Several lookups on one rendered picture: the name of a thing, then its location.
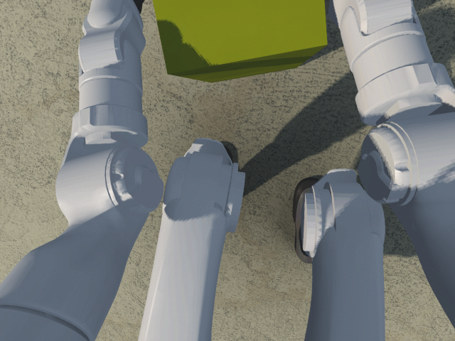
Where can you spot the robot right upper arm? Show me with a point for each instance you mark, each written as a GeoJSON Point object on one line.
{"type": "Point", "coordinates": [410, 165]}

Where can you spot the carton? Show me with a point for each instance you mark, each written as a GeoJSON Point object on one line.
{"type": "Point", "coordinates": [217, 40]}

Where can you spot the robot left upper arm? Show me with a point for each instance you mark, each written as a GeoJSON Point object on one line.
{"type": "Point", "coordinates": [64, 289]}

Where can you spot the left robot forearm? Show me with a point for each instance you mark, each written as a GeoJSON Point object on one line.
{"type": "Point", "coordinates": [110, 80]}

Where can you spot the right robot forearm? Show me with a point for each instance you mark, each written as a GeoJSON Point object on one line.
{"type": "Point", "coordinates": [388, 55]}

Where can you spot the left robot foot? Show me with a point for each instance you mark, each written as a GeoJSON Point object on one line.
{"type": "Point", "coordinates": [228, 152]}

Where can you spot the right robot shin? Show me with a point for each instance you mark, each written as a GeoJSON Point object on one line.
{"type": "Point", "coordinates": [376, 214]}

